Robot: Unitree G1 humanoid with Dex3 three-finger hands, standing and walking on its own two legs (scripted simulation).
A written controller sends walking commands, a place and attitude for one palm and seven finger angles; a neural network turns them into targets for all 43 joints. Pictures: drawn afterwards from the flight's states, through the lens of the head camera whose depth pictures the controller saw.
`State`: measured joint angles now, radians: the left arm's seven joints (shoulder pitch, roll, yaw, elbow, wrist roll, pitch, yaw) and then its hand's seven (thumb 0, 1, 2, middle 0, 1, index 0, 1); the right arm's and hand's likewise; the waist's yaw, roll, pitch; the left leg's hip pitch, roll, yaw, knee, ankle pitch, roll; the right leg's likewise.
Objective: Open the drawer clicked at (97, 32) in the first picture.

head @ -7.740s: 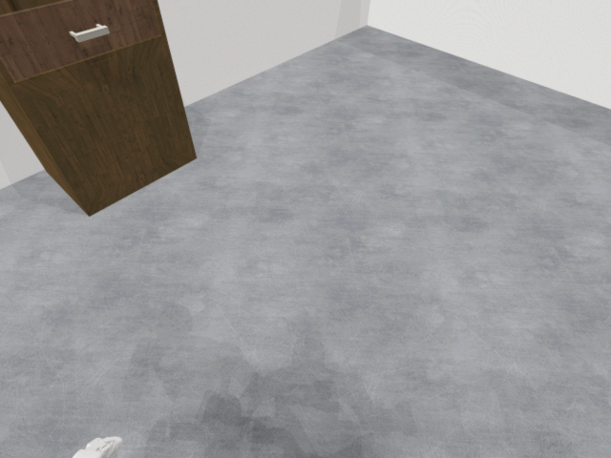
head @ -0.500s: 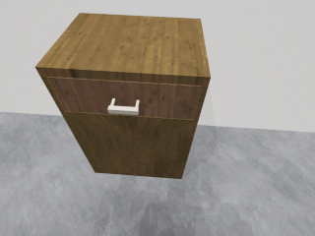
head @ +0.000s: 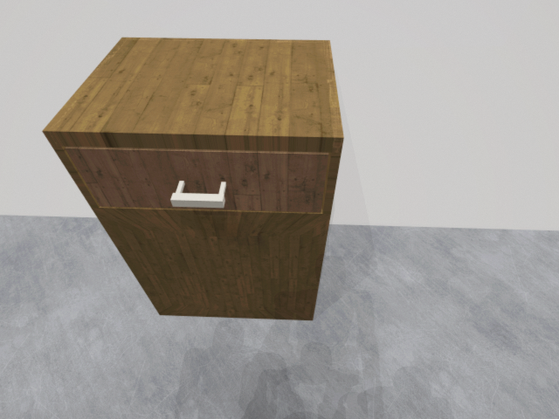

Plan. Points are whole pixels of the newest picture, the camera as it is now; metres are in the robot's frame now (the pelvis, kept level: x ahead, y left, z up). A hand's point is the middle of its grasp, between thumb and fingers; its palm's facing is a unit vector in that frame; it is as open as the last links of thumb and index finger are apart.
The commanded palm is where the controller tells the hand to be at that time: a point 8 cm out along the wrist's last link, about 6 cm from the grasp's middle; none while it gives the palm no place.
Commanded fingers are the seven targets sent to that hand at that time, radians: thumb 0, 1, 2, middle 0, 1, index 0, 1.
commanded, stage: come to a stop and stand still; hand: left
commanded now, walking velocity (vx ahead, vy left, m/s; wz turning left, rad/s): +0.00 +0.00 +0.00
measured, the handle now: (200, 193) +0.56 +0.20 -0.05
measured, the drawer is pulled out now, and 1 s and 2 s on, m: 0.00 0.00 0.00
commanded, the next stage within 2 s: look again from close up in 0.08 s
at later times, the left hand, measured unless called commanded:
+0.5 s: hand out of the picture +0.03 +0.19 -0.18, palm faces +0.03 -0.98 -0.20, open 7.4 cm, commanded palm none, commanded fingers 0.00 0.90 0.90 -0.20 -0.30 -0.20 -0.30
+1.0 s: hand (133, 377) +0.19 +0.23 -0.06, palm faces -0.08 -0.62 -0.78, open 7.6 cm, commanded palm +0.14 +0.25 -0.05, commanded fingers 0.00 0.64 0.79 -0.22 -0.47 -0.22 -0.47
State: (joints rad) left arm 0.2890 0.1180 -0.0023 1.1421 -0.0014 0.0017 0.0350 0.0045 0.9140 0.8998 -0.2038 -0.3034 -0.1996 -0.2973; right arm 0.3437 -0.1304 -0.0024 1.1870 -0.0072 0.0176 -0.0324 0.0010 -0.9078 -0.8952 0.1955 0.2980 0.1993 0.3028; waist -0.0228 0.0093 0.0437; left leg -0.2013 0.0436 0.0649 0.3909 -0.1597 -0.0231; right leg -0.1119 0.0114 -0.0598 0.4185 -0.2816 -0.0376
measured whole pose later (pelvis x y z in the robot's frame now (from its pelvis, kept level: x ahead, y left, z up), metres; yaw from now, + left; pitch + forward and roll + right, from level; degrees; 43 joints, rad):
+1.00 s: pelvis +0.00 +0.03 -0.02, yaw +0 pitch +5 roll +2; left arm 0.38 0.26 -0.08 0.12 0.51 0.07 0.28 0.01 0.84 0.87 -0.21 -0.35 -0.20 -0.34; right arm 0.26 -0.23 -0.01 0.77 -0.02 -0.19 -0.06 0.01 -0.91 -0.89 0.20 0.30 0.20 0.30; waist -0.01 0.03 -0.05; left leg -0.41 -0.04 0.08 0.61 -0.28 0.03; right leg -0.40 -0.02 -0.02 0.70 -0.39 -0.04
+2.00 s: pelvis +0.02 +0.02 -0.02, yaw +0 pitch +6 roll +1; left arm 0.12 0.40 -0.07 0.03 0.97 0.03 0.27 0.00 -0.30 0.39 -0.31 -1.08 -0.31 -1.07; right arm 0.11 -0.26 -0.04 0.61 -0.02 0.13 -0.02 0.01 -0.90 -0.90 0.20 0.30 0.20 0.30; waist 0.06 0.06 -0.07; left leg -0.42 -0.01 0.06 0.65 -0.33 0.02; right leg -0.39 0.01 -0.04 0.68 -0.39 -0.04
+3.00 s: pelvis +0.01 +0.03 -0.01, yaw +1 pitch +4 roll +0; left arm -0.18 0.45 -0.12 0.21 0.95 -0.02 0.11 0.00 -0.49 0.30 -0.32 -1.20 -0.32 -1.20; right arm 0.14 -0.24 -0.01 0.63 0.01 0.15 -0.03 0.01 -0.90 -0.90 0.20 0.30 0.20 0.30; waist 0.07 0.06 -0.03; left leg -0.35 -0.03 0.04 0.52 -0.24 0.04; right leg -0.30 0.00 -0.05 0.55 -0.31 -0.03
